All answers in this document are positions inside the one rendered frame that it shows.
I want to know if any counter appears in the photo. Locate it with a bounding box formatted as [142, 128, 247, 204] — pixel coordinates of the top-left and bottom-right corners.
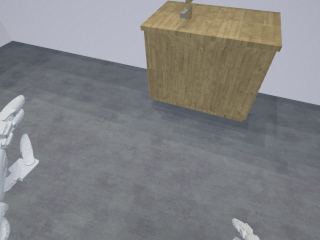
[140, 0, 282, 122]

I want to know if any tap lever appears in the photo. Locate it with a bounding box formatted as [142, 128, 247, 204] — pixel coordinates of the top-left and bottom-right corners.
[180, 7, 190, 19]

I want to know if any left robot forearm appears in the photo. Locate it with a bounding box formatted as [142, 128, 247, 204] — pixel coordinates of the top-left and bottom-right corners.
[0, 202, 11, 240]

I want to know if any robot left hand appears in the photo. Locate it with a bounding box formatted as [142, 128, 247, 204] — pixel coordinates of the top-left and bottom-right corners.
[0, 95, 39, 202]

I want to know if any robot right hand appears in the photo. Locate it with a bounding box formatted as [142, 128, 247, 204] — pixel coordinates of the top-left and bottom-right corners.
[232, 218, 260, 240]

